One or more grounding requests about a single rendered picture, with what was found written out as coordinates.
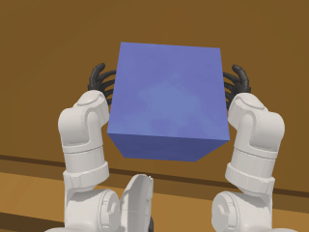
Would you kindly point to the left robot thigh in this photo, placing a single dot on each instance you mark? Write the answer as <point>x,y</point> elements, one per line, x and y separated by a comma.
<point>133,203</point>

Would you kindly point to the robot right upper arm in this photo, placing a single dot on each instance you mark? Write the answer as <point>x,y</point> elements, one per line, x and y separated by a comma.
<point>239,212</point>

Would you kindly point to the robot left upper arm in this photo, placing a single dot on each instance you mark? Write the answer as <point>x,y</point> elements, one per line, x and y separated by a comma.
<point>95,210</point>

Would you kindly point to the right robot hand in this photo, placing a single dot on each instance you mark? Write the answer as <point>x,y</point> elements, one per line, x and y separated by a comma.
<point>241,84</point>

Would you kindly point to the robot left shin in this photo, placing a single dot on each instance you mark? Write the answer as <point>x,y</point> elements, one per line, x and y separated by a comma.
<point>148,211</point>

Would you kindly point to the carton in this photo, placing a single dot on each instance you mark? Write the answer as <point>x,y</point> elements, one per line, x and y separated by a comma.
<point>168,102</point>

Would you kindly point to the left robot forearm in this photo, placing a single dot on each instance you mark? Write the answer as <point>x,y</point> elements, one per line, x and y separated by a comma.
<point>81,138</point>

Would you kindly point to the right robot forearm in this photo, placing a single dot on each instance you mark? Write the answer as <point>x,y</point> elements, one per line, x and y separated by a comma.
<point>257,143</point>

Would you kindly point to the left robot hand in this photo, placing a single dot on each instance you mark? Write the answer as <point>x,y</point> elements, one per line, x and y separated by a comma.
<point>95,81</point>

